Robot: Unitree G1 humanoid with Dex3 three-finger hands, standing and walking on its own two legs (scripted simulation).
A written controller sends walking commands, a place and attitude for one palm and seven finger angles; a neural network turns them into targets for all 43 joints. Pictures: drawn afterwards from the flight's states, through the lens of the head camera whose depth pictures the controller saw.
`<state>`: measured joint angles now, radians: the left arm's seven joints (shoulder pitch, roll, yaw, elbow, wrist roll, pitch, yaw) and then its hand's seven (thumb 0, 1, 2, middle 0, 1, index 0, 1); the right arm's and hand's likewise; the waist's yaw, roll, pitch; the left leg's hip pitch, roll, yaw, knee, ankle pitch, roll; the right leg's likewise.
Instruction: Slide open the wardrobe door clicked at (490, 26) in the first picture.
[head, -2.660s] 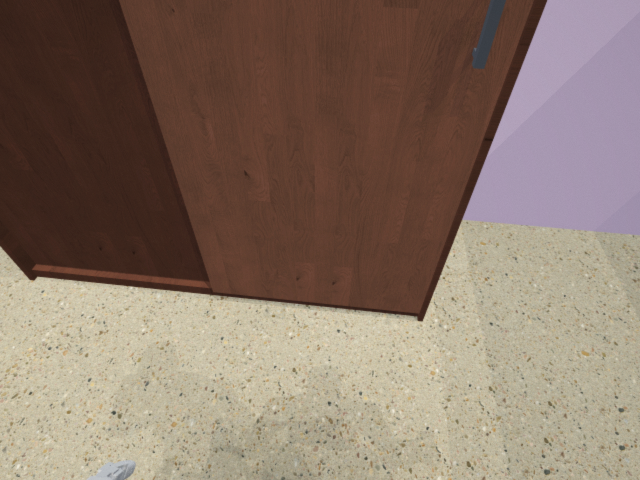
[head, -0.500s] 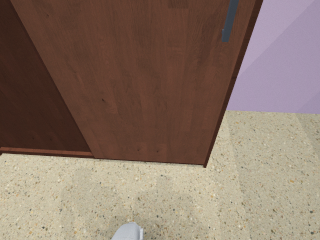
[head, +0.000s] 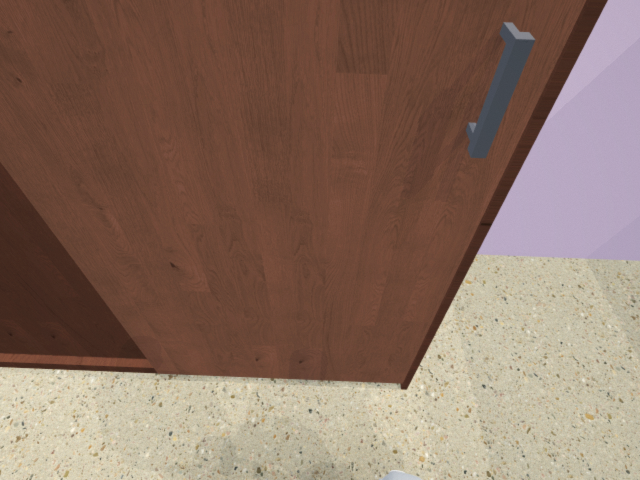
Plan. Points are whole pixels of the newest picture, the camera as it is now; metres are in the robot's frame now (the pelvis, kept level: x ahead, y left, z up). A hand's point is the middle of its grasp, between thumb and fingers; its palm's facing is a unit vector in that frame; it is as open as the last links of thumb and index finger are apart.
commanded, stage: come to a stop and stand still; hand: right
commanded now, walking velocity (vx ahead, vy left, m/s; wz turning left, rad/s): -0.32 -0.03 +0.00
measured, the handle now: (492, 93) +0.50 -0.16 +0.25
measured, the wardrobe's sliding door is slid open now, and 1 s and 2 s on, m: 0.00 0.00 0.00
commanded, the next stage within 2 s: look again from close up in 1.54 s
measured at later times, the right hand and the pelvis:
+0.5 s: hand out of the picture +0.01 -0.23 -0.18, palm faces +0.01 +0.97 -0.23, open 7.4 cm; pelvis -0.03 -0.03 +0.00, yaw +2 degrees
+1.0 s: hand out of the picture -0.13 -0.17 -0.16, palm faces +0.11 +0.98 -0.15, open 7.4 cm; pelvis -0.05 -0.03 +0.01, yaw +0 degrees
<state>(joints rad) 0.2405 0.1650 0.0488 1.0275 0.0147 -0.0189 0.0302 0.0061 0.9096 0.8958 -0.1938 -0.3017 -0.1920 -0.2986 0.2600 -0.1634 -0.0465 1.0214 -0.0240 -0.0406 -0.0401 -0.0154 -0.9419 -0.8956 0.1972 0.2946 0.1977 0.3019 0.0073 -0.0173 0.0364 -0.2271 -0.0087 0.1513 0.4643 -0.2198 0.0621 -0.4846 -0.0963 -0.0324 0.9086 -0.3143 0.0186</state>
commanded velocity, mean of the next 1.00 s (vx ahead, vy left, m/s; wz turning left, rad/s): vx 0.03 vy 0.00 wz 0.00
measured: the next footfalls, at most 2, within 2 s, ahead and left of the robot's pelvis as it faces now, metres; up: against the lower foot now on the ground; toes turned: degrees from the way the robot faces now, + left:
right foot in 0.14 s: +0.14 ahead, -0.13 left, +0.00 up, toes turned -5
left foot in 0.56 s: -0.06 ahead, +0.10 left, +0.00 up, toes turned +6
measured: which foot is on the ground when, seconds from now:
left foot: down 0.00-0.14, up 0.16-0.54, down 0.56-1.00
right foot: up 0.00-0.12, down 0.14-0.56, up 0.58-1.00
